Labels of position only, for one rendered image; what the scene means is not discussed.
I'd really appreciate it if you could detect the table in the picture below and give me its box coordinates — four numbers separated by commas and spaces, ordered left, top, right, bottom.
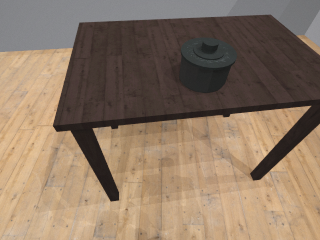
53, 14, 320, 202

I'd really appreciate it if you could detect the pot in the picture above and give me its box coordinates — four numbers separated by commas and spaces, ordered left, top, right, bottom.
179, 56, 231, 93

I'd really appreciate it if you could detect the lid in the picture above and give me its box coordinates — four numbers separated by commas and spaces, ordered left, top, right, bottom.
181, 37, 237, 70

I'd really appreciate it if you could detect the knob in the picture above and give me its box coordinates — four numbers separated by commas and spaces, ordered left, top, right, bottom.
202, 37, 219, 52

